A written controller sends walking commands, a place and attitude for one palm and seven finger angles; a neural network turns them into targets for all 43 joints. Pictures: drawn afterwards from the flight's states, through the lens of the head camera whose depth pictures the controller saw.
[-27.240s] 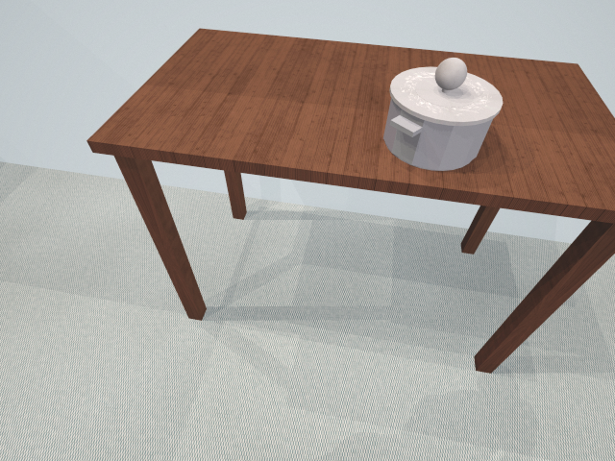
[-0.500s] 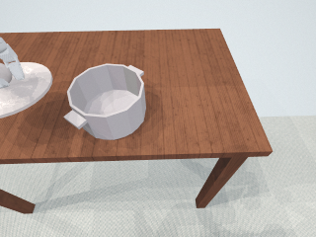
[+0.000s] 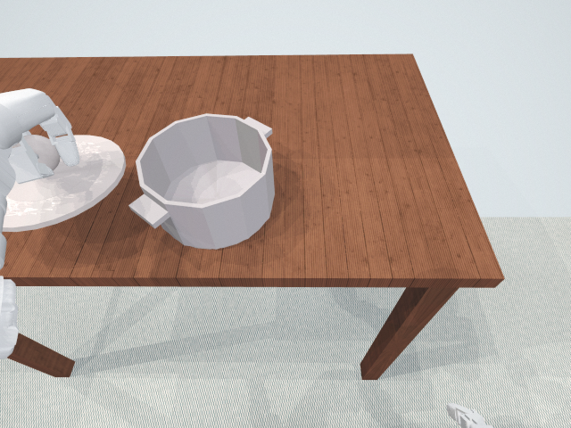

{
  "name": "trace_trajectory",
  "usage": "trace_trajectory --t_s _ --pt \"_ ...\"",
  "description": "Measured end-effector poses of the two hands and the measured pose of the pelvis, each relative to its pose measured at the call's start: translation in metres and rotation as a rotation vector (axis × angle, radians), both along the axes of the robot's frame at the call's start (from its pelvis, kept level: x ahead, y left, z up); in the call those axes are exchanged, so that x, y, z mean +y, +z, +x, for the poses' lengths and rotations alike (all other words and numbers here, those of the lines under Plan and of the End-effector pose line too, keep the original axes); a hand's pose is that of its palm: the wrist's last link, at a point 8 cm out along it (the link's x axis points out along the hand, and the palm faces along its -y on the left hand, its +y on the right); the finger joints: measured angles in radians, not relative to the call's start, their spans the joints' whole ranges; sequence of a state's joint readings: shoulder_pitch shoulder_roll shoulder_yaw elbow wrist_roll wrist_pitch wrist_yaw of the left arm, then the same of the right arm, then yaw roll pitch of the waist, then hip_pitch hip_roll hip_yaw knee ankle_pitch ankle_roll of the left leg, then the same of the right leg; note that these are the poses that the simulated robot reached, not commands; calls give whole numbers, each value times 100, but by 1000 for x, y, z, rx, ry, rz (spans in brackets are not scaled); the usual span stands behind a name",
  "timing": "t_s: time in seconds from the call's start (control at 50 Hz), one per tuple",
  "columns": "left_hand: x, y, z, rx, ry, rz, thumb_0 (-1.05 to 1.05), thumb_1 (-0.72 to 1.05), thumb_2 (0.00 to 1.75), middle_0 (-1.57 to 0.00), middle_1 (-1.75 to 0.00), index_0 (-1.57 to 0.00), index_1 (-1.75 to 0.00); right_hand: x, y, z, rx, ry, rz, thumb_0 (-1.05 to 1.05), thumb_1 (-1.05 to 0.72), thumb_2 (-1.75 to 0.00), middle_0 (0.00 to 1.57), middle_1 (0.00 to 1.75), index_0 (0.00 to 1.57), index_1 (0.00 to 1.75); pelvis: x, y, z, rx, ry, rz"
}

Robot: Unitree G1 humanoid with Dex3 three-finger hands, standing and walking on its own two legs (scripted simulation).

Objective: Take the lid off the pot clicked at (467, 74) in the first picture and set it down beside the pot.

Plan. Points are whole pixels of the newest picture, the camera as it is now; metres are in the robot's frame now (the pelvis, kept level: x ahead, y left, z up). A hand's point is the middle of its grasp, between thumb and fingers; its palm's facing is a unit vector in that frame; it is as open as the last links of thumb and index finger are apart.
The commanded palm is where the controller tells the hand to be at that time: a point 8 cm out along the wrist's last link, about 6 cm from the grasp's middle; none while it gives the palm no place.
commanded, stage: lower the lid onto the table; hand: left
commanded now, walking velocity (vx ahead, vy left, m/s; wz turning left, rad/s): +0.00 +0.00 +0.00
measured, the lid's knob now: (36, 155) +0.45 +0.34 +0.15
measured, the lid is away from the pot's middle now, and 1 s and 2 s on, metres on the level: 0.22 0.24 0.25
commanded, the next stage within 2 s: open the fingers wide in 1.12 s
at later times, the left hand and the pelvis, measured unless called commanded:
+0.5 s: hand (39, 171) +0.43 +0.34 +0.14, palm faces -0.42 -0.18 -0.89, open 6.1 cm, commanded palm +0.44 +0.35 +0.20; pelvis +0.00 +0.00 +0.00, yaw -1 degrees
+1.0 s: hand (49, 183) +0.43 +0.34 +0.10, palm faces -0.48 -0.17 -0.86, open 5.9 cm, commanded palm +0.46 +0.35 +0.17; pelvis +0.00 +0.01 -0.01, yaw -1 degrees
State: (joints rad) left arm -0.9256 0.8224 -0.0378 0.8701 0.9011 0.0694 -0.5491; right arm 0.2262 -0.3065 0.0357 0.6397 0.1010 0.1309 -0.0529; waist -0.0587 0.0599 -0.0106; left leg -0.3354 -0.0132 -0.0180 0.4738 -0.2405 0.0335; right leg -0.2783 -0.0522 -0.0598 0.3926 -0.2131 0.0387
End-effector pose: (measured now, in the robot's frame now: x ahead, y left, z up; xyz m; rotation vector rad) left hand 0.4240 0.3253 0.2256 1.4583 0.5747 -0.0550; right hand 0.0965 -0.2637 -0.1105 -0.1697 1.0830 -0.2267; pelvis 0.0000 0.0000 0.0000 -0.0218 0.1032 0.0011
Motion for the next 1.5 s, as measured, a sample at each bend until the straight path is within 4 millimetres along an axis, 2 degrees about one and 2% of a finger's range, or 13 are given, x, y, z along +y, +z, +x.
trace_trajectory --t_s 0.1,0.26,0.44,0.84,1.16,1.28,1.38,1.5 --pt "5 -6 0 15 12 -17 3 8 109 -60 -66 -102 -86 -6 1 -10 13 -18 -19 1 -91 -90 20 30 21 30 -3 0 0 0 -4 -1" --pt "13 -18 2 50 27 -26 3 9 109 -60 -66 -102 -86 -16 -1 -37 83 -56 -49 1 -91 -90 20 30 21 30 -3 -1 0 6 -10 -3" --pt "15 -28 6 48 4 -40 3 9 109 -60 -66 -102 -86 -15 -2 -58 130 -92 -55 1 -91 -90 20 30 21 30 0 -2 1 17 -16 -5" --pt "22 -60 10 119 -21 -49 2 10 109 -59 -66 -103 -86 0 -4 -52 117 -87 -58 1 -91 -90 20 30 21 30 10 -6 0 45 -19 -12" --pt "26 -72 23 128 -29 -51 -2 11 108 -58 -68 -108 -88 -1 -6 -76 186 -131 -75 1 -91 -90 20 30 21 30 15 -11 2 76 -29 -17" --pt "22 -76 22 105 -83 -34 -3 12 108 -58 -68 -108 -88 2 -8 -83 205 -150 -66 1 -91 -90 20 30 21 30 16 -11 4 84 -37 -18" --pt "15 -81 16 61 -165 -39 -3 13 106 -56 -69 -106 -89 5 -11 -80 227 -150 -60 1 -91 -90 20 30 21 30 15 -12 2 86 -38 -20" --pt "23 -80 10 49 -136 -38 -3 17 103 -53 -71 -101 -91 5 -11 -68 205 -138 -56 1 -91 -90 20 30 21 30 14 -12 -2 90 -35 -21"
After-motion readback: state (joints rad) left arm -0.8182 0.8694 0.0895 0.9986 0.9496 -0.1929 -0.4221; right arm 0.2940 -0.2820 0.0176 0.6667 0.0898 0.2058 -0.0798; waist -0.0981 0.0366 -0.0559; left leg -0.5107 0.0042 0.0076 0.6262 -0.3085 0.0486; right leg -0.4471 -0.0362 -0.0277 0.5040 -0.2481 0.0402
